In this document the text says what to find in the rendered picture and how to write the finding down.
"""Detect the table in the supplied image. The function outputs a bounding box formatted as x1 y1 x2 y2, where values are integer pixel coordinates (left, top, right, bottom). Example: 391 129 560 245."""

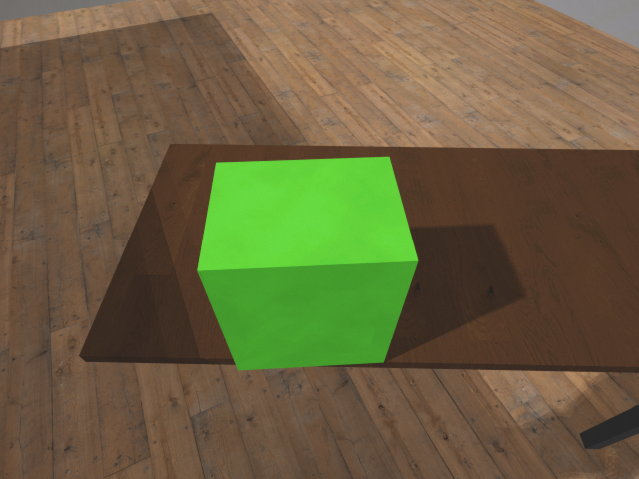
79 144 639 449

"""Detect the carton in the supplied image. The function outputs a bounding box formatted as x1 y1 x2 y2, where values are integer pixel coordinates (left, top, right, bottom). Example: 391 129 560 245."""
197 157 418 370

